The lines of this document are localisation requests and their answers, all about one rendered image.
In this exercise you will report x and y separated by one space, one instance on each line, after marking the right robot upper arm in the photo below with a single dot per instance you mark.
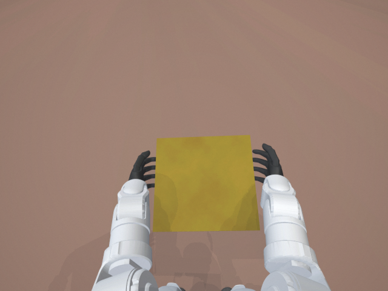
285 280

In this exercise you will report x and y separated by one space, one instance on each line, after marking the left robot upper arm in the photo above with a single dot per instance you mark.
137 279

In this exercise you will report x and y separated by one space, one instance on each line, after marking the right robot hand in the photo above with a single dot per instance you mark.
272 163

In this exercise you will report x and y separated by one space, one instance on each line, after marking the robot left forearm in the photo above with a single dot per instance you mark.
129 237

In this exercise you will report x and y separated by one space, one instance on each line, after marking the left robot hand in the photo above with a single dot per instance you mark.
139 170

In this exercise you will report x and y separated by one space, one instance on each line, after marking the robot right forearm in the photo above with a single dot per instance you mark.
287 245

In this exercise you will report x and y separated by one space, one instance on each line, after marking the carton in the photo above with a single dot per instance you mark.
205 183

